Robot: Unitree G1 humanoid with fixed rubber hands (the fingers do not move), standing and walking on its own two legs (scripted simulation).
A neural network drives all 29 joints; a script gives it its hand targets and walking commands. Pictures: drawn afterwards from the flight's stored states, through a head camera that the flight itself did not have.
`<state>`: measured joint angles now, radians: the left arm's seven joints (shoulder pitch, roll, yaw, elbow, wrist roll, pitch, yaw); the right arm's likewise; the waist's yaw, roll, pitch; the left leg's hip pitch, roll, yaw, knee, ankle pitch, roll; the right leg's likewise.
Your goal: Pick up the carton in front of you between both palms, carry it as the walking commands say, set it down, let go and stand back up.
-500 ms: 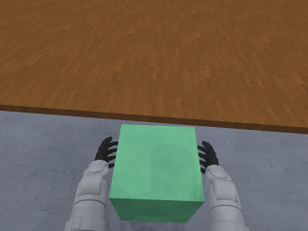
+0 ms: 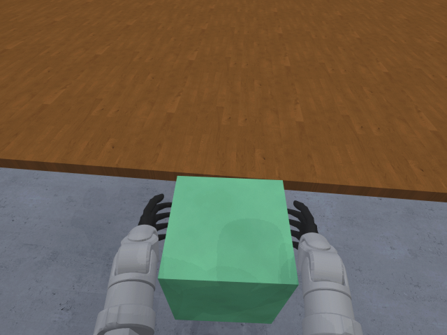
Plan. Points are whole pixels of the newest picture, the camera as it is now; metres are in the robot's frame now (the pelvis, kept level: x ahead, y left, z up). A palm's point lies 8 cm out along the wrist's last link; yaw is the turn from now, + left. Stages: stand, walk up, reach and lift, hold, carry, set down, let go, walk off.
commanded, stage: reach and lift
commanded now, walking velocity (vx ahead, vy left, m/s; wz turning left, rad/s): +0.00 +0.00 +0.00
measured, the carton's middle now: (226, 253) +0.31 +0.00 -0.04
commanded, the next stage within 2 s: hold in 0.56 s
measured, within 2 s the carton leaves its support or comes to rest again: neither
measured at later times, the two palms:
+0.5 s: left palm (147, 227) +0.31 +0.15 +0.04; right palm (307, 235) +0.31 -0.15 +0.04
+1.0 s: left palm (144, 230) +0.29 +0.15 +0.05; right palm (311, 237) +0.29 -0.15 +0.05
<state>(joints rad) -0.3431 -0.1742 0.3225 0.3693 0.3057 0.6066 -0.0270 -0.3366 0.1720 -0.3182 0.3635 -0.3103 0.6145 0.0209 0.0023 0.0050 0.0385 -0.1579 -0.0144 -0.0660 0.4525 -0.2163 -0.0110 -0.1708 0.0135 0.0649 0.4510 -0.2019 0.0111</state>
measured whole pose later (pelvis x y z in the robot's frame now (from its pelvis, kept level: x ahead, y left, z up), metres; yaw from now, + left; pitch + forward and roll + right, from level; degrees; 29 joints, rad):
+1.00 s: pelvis +0.00 +0.00 +0.00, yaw +0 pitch -8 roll +0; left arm -0.28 -0.16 0.24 0.23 0.27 0.75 -0.02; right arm -0.28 0.16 -0.23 0.22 -0.28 0.76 0.01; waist 0.00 0.00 0.05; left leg -0.04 -0.01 -0.07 0.38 -0.19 -0.01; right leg -0.06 0.01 0.07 0.38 -0.18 0.01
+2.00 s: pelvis +0.01 +0.00 +0.01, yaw +0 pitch -8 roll +0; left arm -0.26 -0.15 0.21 0.20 0.27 0.76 -0.02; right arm -0.25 0.15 -0.21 0.19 -0.27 0.77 0.01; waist 0.00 0.00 0.05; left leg -0.03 -0.01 -0.07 0.36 -0.19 -0.01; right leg -0.04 0.01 0.07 0.36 -0.18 0.01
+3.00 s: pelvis +0.42 +0.04 -0.02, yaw +1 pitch +4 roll +1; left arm 0.02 -0.13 0.06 -0.53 0.01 1.19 0.15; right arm 0.03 0.13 -0.04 -0.52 -0.03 1.18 -0.15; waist 0.01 -0.05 -0.13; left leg -0.50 0.04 0.26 0.56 -0.11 0.08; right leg -0.03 -0.12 -0.14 0.66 -0.50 0.04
